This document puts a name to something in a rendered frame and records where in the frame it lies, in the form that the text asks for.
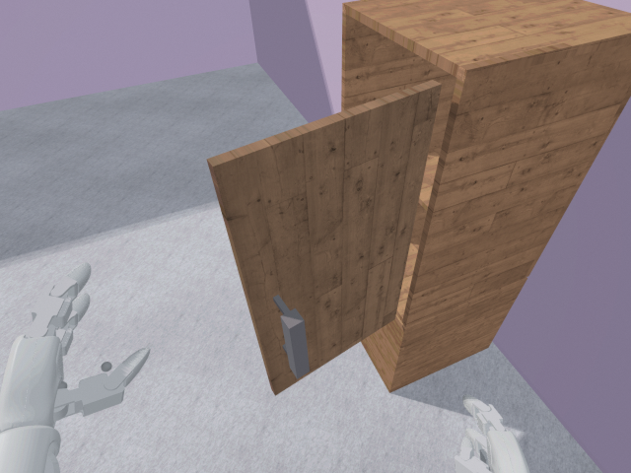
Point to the robot left hand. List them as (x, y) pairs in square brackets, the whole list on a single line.
[(29, 394)]

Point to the robot left forearm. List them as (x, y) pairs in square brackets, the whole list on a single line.
[(30, 449)]

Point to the handle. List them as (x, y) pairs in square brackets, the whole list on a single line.
[(295, 339)]

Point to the cupboard door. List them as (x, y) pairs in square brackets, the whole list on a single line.
[(322, 215)]

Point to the robot right hand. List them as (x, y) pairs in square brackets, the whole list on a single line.
[(500, 452)]

